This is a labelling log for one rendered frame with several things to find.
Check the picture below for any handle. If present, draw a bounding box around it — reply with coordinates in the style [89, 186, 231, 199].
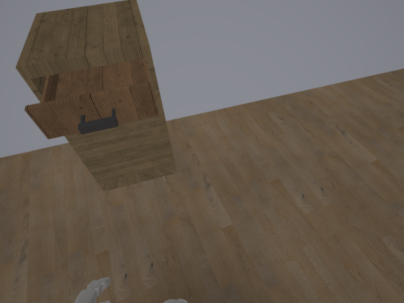
[78, 109, 118, 134]

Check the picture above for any cabinet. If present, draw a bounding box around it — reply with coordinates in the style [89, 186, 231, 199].
[16, 0, 177, 191]

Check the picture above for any drawer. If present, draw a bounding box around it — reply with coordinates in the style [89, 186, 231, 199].
[25, 58, 159, 140]

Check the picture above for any left robot hand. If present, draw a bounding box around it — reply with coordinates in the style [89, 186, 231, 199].
[74, 277, 111, 303]

